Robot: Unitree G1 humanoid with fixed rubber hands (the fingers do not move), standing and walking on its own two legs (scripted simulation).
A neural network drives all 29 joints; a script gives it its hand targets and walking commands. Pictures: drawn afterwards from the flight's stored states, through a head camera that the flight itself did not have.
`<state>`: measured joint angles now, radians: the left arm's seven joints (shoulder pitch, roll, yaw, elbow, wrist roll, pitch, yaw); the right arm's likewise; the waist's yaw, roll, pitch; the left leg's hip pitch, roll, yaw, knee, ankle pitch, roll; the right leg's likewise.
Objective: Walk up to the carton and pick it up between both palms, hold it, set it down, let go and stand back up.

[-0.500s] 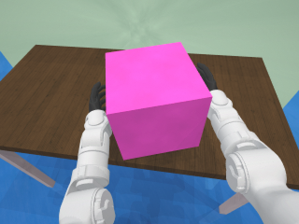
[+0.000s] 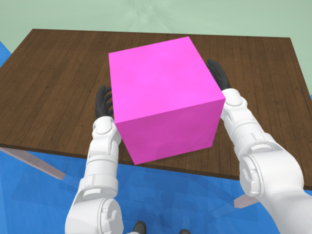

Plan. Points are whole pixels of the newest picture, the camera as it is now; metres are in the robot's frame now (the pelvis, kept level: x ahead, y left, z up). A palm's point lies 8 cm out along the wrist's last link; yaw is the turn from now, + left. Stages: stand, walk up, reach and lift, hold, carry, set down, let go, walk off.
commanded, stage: set down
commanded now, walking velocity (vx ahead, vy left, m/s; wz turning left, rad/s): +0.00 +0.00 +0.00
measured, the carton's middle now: (161, 101) +0.44 +0.06 +0.05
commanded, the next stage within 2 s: none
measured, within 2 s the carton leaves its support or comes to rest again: rests again in 0.76 s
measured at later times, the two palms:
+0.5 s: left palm (105, 117) +0.37 +0.20 +0.05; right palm (220, 88) +0.48 -0.09 +0.07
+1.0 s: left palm (93, 109) +0.36 +0.21 +0.10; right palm (244, 80) +0.47 -0.14 +0.10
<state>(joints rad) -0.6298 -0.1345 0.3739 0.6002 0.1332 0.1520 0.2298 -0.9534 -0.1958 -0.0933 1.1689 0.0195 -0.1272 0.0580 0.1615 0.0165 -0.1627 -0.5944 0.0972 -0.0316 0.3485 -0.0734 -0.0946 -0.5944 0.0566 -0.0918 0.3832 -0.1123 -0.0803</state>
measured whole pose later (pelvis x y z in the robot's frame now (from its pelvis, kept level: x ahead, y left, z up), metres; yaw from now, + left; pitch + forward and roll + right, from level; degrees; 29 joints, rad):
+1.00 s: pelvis -0.03 +0.01 +0.00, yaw -1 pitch +17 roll +0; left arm -0.68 -0.03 0.20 0.33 -0.06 0.41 0.33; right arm -0.96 -0.45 0.06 0.91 0.36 0.15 0.08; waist 0.19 0.02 -0.09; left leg -0.63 0.10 -0.02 0.42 -0.07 -0.08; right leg -0.62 0.06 -0.08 0.42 -0.09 -0.08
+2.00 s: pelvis -0.01 +0.02 +0.00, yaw +0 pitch +6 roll +0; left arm -0.18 -0.05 0.06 -0.05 -0.03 0.47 0.33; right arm -0.38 -0.45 0.04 0.57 0.34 0.04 0.18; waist 0.10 0.01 0.00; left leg -0.40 0.08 -0.02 0.43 -0.13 -0.07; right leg -0.39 0.04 -0.08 0.44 -0.16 -0.06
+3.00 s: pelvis +0.01 +0.02 +0.00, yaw -2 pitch -1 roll +0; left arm 0.30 -0.09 -0.03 -0.13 0.04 0.21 0.35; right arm 0.14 -0.53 0.07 0.45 0.45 -0.21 0.31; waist 0.03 -0.01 -0.02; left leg -0.24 0.08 0.01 0.47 -0.21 -0.06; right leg -0.25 0.03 -0.04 0.49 -0.23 -0.05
